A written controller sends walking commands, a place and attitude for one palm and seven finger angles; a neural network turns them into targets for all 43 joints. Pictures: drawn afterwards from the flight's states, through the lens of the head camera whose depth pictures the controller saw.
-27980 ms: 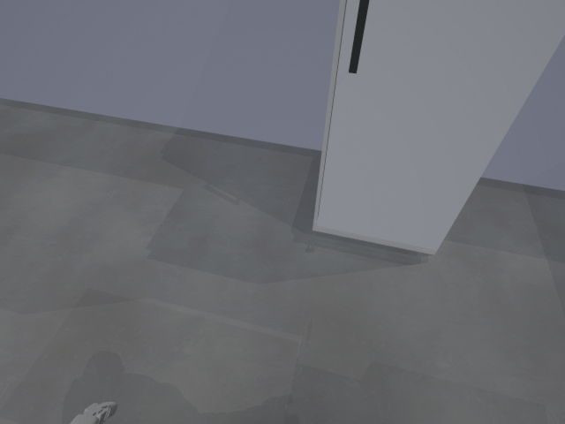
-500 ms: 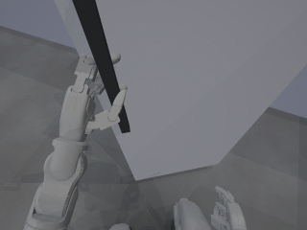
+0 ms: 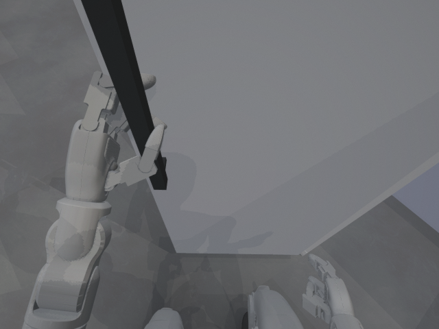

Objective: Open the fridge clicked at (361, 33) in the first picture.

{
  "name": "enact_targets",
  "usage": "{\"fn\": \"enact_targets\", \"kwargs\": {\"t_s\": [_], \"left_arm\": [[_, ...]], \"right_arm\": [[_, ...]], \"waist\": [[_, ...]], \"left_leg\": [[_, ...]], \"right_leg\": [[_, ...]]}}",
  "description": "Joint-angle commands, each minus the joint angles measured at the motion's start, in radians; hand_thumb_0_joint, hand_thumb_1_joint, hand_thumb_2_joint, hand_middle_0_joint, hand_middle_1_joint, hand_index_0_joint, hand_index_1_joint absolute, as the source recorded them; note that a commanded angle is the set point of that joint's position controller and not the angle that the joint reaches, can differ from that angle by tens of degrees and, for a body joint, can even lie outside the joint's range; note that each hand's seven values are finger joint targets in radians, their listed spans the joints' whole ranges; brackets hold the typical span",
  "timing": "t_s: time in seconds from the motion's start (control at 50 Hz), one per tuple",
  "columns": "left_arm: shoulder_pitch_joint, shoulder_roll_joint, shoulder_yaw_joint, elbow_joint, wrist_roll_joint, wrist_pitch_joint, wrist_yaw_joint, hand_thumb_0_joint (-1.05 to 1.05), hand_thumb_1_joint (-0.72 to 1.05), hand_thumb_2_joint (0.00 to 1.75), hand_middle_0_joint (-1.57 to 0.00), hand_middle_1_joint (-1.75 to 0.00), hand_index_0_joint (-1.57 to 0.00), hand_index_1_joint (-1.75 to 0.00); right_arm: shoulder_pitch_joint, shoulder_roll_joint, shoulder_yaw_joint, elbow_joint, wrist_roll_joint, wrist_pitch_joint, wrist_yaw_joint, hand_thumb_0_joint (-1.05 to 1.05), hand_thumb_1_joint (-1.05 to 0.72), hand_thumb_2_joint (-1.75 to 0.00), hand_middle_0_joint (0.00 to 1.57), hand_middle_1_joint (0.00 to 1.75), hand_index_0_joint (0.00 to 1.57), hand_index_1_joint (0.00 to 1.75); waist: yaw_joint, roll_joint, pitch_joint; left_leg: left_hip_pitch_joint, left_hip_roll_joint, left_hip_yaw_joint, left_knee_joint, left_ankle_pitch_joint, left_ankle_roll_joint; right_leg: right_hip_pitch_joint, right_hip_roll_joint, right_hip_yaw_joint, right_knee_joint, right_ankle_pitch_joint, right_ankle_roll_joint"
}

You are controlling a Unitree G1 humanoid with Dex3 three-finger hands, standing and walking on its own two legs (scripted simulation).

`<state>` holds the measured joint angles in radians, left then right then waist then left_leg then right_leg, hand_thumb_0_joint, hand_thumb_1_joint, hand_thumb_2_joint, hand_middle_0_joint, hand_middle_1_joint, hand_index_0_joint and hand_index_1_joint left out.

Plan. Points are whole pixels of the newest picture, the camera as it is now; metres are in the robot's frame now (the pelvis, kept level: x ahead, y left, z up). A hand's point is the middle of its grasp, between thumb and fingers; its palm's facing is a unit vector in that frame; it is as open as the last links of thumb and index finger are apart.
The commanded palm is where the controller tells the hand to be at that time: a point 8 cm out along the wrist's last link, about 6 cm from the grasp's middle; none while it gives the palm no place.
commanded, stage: walk backward, drawing the door open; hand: left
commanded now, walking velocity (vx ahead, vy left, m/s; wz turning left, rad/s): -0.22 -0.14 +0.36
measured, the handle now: (141, 102) +0.35 +0.13 +0.23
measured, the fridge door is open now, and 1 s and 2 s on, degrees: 50 75 74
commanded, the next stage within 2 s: stop walking and hold the door back in 0.54 s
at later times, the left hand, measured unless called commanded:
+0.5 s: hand (180, 270) +0.17 +0.06 +0.19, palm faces +0.47 -0.86 -0.21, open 7.5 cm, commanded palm +0.12 +0.09 +0.19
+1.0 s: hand (209, 322) +0.13 +0.03 +0.19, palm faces +0.69 -0.69 -0.22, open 6.6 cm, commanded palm +0.10 +0.07 +0.17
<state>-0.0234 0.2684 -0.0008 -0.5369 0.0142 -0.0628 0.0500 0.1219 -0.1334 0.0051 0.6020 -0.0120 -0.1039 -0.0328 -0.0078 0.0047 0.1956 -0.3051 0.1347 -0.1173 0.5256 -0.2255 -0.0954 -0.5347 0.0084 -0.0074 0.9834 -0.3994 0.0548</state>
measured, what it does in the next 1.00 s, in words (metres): steps to the right, turning left: right foot, then left foot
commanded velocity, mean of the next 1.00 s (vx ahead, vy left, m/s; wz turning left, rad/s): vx -0.05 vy -0.07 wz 0.45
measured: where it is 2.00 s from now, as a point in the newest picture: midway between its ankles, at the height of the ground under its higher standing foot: outside the picture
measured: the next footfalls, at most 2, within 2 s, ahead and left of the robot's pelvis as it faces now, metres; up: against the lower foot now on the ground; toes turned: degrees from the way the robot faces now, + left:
right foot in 0.08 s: +0.08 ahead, -0.21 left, +0.00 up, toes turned +2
left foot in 0.36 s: -0.02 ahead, -0.04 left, +0.00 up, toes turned +24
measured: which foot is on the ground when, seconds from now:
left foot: down 0.00-0.08, up 0.10-0.34, down 0.36-0.64, up 0.66-0.92, down 0.94-1.00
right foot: up 0.00-0.06, down 0.08-0.34, up 0.36-0.64, down 0.66-0.94, up 0.96-1.00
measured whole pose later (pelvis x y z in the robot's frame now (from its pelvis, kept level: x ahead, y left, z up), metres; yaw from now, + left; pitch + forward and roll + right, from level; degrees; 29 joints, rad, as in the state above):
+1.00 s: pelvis -0.07 -0.31 -0.01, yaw +34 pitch -2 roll +1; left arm -0.36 0.33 0.08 0.06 0.00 -0.10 0.10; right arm 0.12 -0.26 -0.02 0.61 0.03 -0.03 -0.10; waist 0.01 -0.06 0.06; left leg -0.27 -0.01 0.11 0.61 -0.31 0.05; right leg -0.41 -0.13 -0.06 0.82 -0.43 0.05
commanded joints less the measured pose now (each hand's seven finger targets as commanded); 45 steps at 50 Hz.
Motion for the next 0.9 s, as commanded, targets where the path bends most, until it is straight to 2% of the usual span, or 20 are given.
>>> {"fn": "enact_targets", "kwargs": {"t_s": [0.0, 0.02, 0.04, 0.06, 0.08, 0.1, 0.18, 0.28, 0.3, 0.32, 0.34, 0.38, 0.48, 0.56, 0.6, 0.62, 0.66, 0.74, 0.84, 0.88], "left_arm": [[-0.182, 0.059, 0.112, -0.250, -0.022, -0.110, 0.034, 0.00, 0.90, 0.90, -0.45, -1.40, -0.45, -1.40], [-0.178, 0.068, 0.125, -0.261, -0.019, -0.112, 0.039, 0.00, 0.90, 0.90, -0.45, -1.40, -0.45, -1.40], [-0.201, 0.095, 0.128, -0.294, -0.018, -0.116, 0.041, 0.00, 0.90, 0.90, -0.45, -1.40, -0.45, -1.40], [-0.166, 0.194, 0.213, -0.318, -0.015, -0.111, 0.051, 0.00, 0.90, 0.90, -0.45, -1.40, -0.45, -1.40], [-0.130, 0.208, 0.252, -0.346, -0.019, -0.107, 0.051, 0.00, 0.90, 0.90, -0.45, -1.40, -0.45, -1.40], [-0.114, 0.203, 0.268, -0.278, -0.013, -0.100, 0.063, 0.00, 0.90, 0.90, -0.45, -1.40, -0.45, -1.40], [-0.071, 0.141, 0.245, -0.371, -0.039, -0.122, 0.048, 0.00, 0.90, 0.90, -0.45, -1.40, -0.45, -1.40], [-0.049, 0.129, 0.213, -0.359, -0.051, -0.115, 0.048, 0.00, 0.90, 0.90, -0.45, -1.40, -0.45, -1.40], [-0.035, 0.103, 0.175, -0.329, -0.056, -0.108, 0.047, 0.00, 0.90, 0.90, -0.45, -1.40, -0.45, -1.40], [-0.076, 0.096, 0.164, -0.366, -0.051, -0.123, 0.043, 0.00, 0.90, 0.90, -0.45, -1.40, -0.45, -1.40], [-0.109, 0.121, 0.165, -0.338, -0.015, -0.144, 0.034, 0.00, 0.90, 0.90, -0.45, -1.40, -0.45, -1.40], [-0.179, 0.173, 0.206, -0.409, -0.003, -0.159, 0.017, 0.00, 0.90, 0.90, -0.45, -1.40, -0.45, -1.40], [-0.077, 0.122, 0.216, -0.272, -0.018, -0.119, 0.032, 0.00, 0.90, 0.90, -0.45, -1.40, -0.45, -1.40], [-0.085, 0.160, 0.261, -0.242, -0.040, -0.118, 0.048, 0.00, 0.90, 0.90, -0.45, -1.40, -0.45, -1.40], [-0.062, 0.225, 0.306, -0.255, -0.041, -0.108, 0.058, 0.00, 0.90, 0.90, -0.45, -1.40, -0.45, -1.40], [-0.051, 0.269, 0.337, -0.295, -0.044, -0.098, 0.062, 0.00, 0.90, 0.90, -0.45, -1.40, -0.45, -1.40], [-0.209, 0.329, 0.407, -0.091, -0.026, -0.076, 0.077, 0.00, 0.90, 0.90, -0.45, -1.40, -0.45, -1.40], [-0.340, 0.290, 0.379, 0.133, -0.037, -0.088, 0.077, 0.00, 0.90, 0.90, -0.45, -1.40, -0.45, -1.40], [-0.554, 0.261, 0.264, 0.321, -0.029, -0.089, 0.070, 0.00, 0.90, 0.90, -0.45, -1.40, -0.45, -1.40], [-0.636, 0.242, 0.225, 0.341, -0.031, -0.101, 0.064, 0.00, 0.90, 0.90, -0.45, -1.40, -0.45, -1.40]], "right_arm": [[-0.074, -0.169, -0.068, -0.130, 0.026, -0.052, -0.016, 0.00, -0.90, -0.90, 0.20, 0.30, 0.20, 0.30], [-0.083, -0.157, -0.065, -0.143, 0.033, -0.049, -0.015, 0.00, -0.90, -0.90, 0.20, 0.30, 0.20, 0.30], [-0.063, -0.120, -0.054, -0.143, 0.041, -0.048, -0.014, 0.00, -0.90, -0.90, 0.20, 0.30, 0.20, 0.30], [-0.097, -0.082, -0.047, -0.160, 0.041, -0.044, -0.018, 0.00, -0.90, -0.90, 0.20, 0.30, 0.20, 0.30], [-0.128, -0.074, -0.041, -0.159, 0.037, -0.057, -0.033, 0.00, -0.90, -0.90, 0.20, 0.30, 0.20, 0.30], [-0.109, -0.077, -0.024, -0.131, 0.014, -0.057, -0.034, 0.00, -0.90, -0.90, 0.20, 0.30, 0.20, 0.30], [-0.117, -0.075, -0.023, -0.149, 0.011, -0.017, -0.044, 0.00, -0.90, -0.90, 0.20, 0.30, 0.20, 0.30], [-0.026, -0.106, -0.038, -0.159, -0.006, -0.019, -0.063, 0.00, -0.90, -0.90, 0.20, 0.30, 0.20, 0.30], [-0.002, -0.134, -0.053, -0.164, 0.001, -0.020, -0.067, 0.00, -0.90, -0.90, 0.20, 0.30, 0.20, 0.30], [-0.009, -0.168, -0.061, -0.182, -0.001, -0.032, -0.065, 0.00, -0.90, -0.90, 0.20, 0.30, 0.20, 0.30], [-0.005, -0.164, -0.051, -0.161, -0.011, -0.045, -0.056, 0.00, -0.90, -0.90, 0.20, 0.30, 0.20, 0.30], [-0.042, -0.154, -0.049, -0.146, -0.012, -0.062, -0.034, 0.00, -0.90, -0.90, 0.20, 0.30, 0.20, 0.30], [-0.028, -0.172, -0.076, -0.098, 0.004, -0.066, -0.025, 0.00, -0.90, -0.90, 0.20, 0.30, 0.20, 0.30], [-0.063, -0.167, -0.060, -0.128, 0.017, -0.068, -0.028, 0.00, -0.90, -0.90, 0.20, 0.30, 0.20, 0.30], [-0.042, -0.117, -0.045, -0.131, 0.030, -0.056, -0.030, 0.00, -0.90, -0.90, 0.20, 0.30, 0.20, 0.30], [-0.091, -0.093, -0.045, -0.154, 0.031, -0.052, -0.034, 0.00, -0.90, -0.90, 0.20, 0.30, 0.20, 0.30], [-0.058, -0.108, -0.011, -0.105, 0.002, -0.069, -0.041, 0.00, -0.90, -0.90, 0.20, 0.30, 0.20, 0.30], [-0.064, -0.143, -0.032, -0.077, 0.019, -0.026, -0.078, 0.00, -0.90, -0.90, 0.20, 0.30, 0.20, 0.30], [-0.036, -0.173, -0.026, -0.084, 0.024, 0.016, -0.073, 0.00, -0.90, -0.90, 0.20, 0.30, 0.20, 0.30], [-0.028, -0.196, -0.033, -0.087, 0.026, 0.031, -0.065, 0.00, -0.90, -0.90, 0.20, 0.30, 0.20, 0.30]], "waist": [[-0.001, 0.279, -0.418], [0.015, 0.218, -0.440], [0.009, -0.021, -0.444], [0.029, -0.380, -0.433], [0.060, -0.475, -0.430], [0.046, -0.286, -0.399], [0.020, -0.205, -0.393], [-0.007, -0.101, -0.432], [-0.035, -0.012, -0.414], [-0.017, 0.232, -0.419], [-0.002, 0.274, -0.421], [-0.016, 0.106, -0.396], [0.003, 0.285, -0.370], [0.023, 0.267, -0.371], [0.023, -0.097, -0.357], [0.043, -0.388, -0.354], [0.020, -0.311, -0.353], [0.017, -0.196, -0.390], [0.024, -0.238, -0.414], [0.005, -0.132, -0.426]], "left_leg": [[0.038, 0.112, -0.054, -0.095, 0.118, 0.162], [0.002, 0.071, -0.034, -0.025, 0.033, 0.146], [0.006, -0.061, 0.062, 0.156, -0.126, 0.104], [-0.195, -0.163, 0.141, 0.488, -0.403, 0.068], [-0.241, -0.162, 0.092, 0.788, -0.490, 0.087], [-0.265, -0.124, 0.064, 0.825, -0.456, 0.093], [-0.172, -0.073, 0.199, 0.621, -0.377, 0.051], [0.118, -0.087, 0.263, 0.047, -0.118, 0.064], [0.275, 0.006, 0.143, -0.078, 0.022, 0.096], [0.432, 0.272, -0.269, -0.184, 0.474, 0.206], [0.463, 0.444, -0.512, -0.195, 0.822, 0.300], [0.384, 0.367, -0.378, -0.192, 0.634, 0.273], [0.166, 0.158, -0.040, -0.171, 0.309, 0.170], [-0.039, 0.113, -0.048, -0.164, -0.085, 0.167], [-0.084, -0.095, 0.120, 0.188, -0.249, 0.080], [-0.229, -0.172, 0.168, 0.579, -0.404, 0.054], [-0.340, -0.102, 0.079, 0.805, -0.365, 0.062], [-0.197, -0.095, 0.127, 0.579, -0.261, 0.055], [0.035, -0.140, 0.192, 0.120, -0.181, 0.085], [0.188, -0.126, 0.194, -0.112, -0.042, 0.103]], "right_leg": [[0.418, 0.024, -0.050, -0.369, 0.066, 0.001], [0.498, 0.007, -0.052, -0.499, 0.142, 0.005], [0.501, -0.077, -0.015, -0.653, 0.241, -0.012], [0.510, -0.297, 0.200, -0.687, 0.404, -0.113], [0.406, -0.396, 0.275, -0.677, 0.588, -0.197], [0.377, -0.436, 0.200, -0.638, 0.702, -0.230], [0.457, -0.336, -0.029, -0.502, 0.779, -0.225], [0.322, -0.269, -0.093, -0.365, 0.544, -0.158], [0.159, -0.247, -0.098, -0.224, 0.395, -0.123], [-0.095, -0.092, -0.108, -0.001, -0.036, -0.039], [-0.171, -0.053, 0.021, 0.138, -0.252, 0.001], [-0.153, -0.064, 0.089, 0.193, -0.109, -0.005], [0.152, -0.035, 0.020, -0.134, 0.059, 0.003], [0.442, 0.016, -0.071, -0.420, 0.031, 0.005], [0.456, -0.141, 0.029, -0.704, 0.155, -0.049], [0.387, -0.369, 0.284, -0.747, 0.258, -0.165], [0.364, -0.465, 0.319, -0.684, 0.543, -0.215], [0.428, -0.396, 0.114, -0.564, 0.762, -0.174], [0.346, -0.396, 0.112, -0.538, 0.513, -0.129], [0.252, -0.314, 0.063, -0.435, 0.333, -0.085]]}}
